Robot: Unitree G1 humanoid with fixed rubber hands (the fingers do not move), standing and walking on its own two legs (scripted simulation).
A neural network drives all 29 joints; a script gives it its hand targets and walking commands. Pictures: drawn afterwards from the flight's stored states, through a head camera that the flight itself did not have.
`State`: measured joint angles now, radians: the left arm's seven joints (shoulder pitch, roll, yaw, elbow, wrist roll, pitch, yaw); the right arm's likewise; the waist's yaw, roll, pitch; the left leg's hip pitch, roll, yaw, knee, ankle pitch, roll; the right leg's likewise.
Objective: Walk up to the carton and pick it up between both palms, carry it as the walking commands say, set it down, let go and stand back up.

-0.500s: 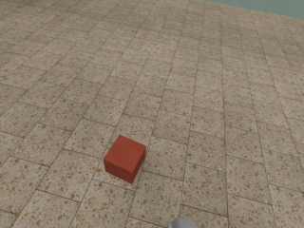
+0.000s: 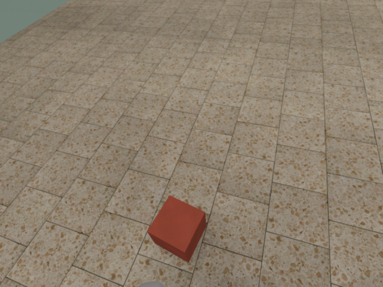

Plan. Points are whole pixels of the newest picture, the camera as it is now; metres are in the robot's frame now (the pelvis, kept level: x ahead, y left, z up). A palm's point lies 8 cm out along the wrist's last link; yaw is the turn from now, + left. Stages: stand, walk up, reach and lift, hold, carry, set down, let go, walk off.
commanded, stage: walk up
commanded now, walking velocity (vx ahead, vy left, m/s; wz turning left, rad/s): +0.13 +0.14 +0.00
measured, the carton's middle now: (178, 228) +0.48 +0.14 -0.69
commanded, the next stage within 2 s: none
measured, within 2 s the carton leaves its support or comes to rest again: neither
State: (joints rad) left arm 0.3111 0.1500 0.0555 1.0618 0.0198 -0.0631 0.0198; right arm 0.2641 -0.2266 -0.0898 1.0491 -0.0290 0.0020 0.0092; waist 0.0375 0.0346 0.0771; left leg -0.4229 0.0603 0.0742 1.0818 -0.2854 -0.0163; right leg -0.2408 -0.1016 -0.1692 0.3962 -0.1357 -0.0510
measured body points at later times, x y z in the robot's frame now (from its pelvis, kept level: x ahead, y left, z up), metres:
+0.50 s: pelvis +0.00 +0.10 +0.00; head +0.00 +0.12 +0.45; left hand -0.03 +0.32 -0.17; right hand +0.05 -0.13 -0.14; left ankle +0.01 +0.20 -0.75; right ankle +0.03 -0.06 -0.72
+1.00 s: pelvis +0.00 +0.04 -0.01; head +0.00 +0.03 +0.44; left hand +0.03 +0.28 -0.16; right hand -0.05 -0.20 -0.17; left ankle +0.01 +0.20 -0.75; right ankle +0.07 -0.08 -0.75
